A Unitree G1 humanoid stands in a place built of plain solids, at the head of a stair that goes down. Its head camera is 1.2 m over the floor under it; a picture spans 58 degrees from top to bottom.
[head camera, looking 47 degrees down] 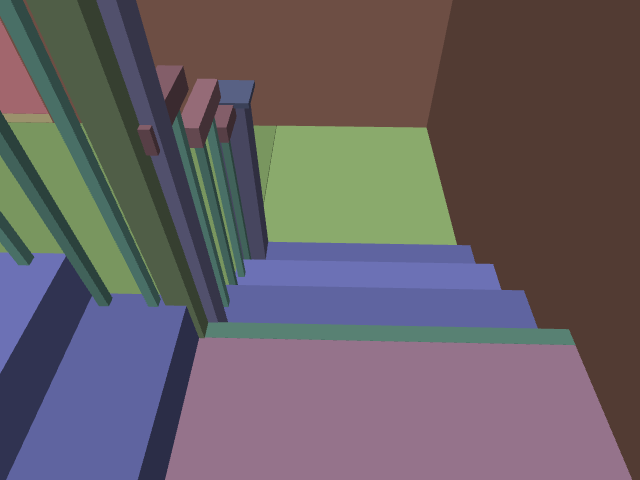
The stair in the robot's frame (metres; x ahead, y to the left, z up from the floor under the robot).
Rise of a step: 0.18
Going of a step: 0.28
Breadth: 1.19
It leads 1 degrees to the right of straight ahead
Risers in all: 4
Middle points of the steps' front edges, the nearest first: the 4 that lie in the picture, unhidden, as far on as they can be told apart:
0.75 -0.20 0.00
1.03 -0.20 -0.17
1.31 -0.21 -0.35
1.59 -0.22 -0.52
